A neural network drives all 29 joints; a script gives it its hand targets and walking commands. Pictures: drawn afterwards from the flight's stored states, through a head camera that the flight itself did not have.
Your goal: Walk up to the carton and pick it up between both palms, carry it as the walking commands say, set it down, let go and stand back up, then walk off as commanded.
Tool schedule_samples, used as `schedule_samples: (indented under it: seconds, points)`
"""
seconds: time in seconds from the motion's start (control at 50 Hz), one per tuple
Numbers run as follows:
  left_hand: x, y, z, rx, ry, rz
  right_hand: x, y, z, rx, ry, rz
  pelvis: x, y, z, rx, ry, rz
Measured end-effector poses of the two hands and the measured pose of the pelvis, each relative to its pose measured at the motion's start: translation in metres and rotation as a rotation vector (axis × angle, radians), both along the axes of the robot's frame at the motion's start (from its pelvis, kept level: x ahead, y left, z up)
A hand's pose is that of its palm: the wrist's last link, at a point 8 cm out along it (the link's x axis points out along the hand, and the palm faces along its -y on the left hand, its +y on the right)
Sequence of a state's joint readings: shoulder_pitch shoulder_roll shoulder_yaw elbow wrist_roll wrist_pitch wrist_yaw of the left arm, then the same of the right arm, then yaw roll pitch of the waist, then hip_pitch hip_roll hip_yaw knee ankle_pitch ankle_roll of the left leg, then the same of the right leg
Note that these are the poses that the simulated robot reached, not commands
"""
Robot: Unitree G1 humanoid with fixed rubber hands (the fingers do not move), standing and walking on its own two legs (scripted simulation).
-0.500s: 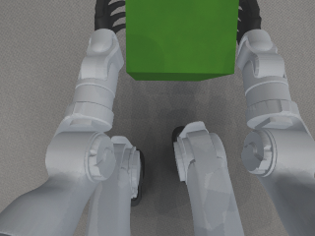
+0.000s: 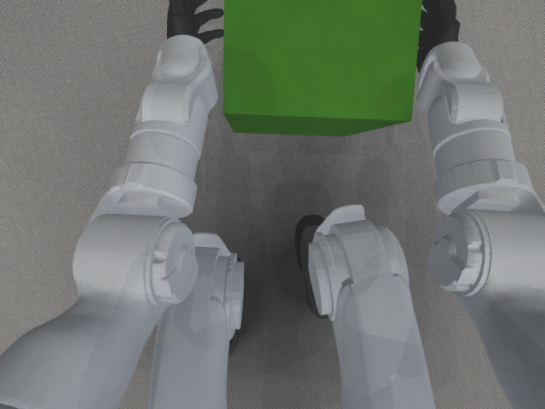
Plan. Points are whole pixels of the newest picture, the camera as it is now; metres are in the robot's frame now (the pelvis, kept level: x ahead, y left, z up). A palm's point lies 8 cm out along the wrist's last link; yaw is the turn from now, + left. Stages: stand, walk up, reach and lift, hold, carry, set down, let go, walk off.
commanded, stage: set down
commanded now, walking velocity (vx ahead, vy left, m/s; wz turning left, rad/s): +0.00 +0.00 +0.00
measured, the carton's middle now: (304, 50) +0.53 -0.13 -0.22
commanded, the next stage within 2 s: none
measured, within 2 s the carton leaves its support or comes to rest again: neither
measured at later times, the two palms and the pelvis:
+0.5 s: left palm (186, 38) +0.55 +0.02 -0.15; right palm (422, 57) +0.49 -0.26 -0.17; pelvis +0.00 +0.00 -0.01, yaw +0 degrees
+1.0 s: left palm (182, 46) +0.54 +0.03 -0.16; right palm (417, 58) +0.49 -0.26 -0.17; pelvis +0.00 +0.00 -0.01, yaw +0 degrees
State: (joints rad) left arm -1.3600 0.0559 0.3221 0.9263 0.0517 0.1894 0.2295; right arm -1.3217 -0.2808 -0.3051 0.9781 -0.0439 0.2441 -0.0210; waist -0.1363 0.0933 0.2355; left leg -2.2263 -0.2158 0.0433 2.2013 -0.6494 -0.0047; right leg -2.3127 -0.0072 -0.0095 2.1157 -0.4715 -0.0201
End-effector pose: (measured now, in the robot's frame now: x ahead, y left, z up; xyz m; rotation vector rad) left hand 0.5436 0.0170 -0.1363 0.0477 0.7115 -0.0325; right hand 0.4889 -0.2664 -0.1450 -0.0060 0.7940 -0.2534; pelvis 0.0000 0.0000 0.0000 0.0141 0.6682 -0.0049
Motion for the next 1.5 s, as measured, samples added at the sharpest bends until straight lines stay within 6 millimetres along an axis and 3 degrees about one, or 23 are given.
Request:
schedule_samples:
  seconds: [0.58, 1.5]
  points:
    - [0.005, 0.004, -0.015, 0.002, -0.004, -0.010, -0.001, 0.005, -0.028, 0.011, 0.062, 0.035, 0.004, -0.002, -0.007, -0.009, -0.028, 0.009]
    - [0.006, 0.017, -0.023, 0.041, 0.003, -0.095, -0.004, 0.008, -0.035, 0.061, -0.001, 0.011, -0.004, 0.000, -0.013, -0.013, -0.098, 0.005]
